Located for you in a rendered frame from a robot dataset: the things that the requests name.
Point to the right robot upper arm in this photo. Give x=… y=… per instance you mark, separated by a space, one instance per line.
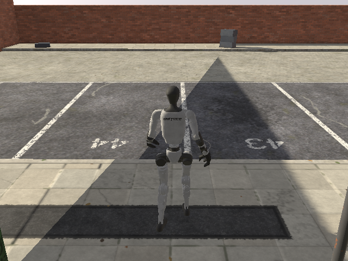
x=193 y=123

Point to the robot left hand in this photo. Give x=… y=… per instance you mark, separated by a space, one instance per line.
x=154 y=142

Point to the robot right hand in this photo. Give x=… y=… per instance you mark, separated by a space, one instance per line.
x=207 y=158

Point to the right robot thigh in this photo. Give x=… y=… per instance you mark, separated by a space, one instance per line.
x=186 y=166

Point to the left robot forearm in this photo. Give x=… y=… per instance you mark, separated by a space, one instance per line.
x=149 y=140

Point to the right robot forearm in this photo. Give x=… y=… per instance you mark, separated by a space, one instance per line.
x=202 y=145

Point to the robot right foot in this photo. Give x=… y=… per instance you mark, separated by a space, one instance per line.
x=186 y=211

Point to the left robot upper arm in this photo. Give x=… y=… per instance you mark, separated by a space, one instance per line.
x=153 y=123

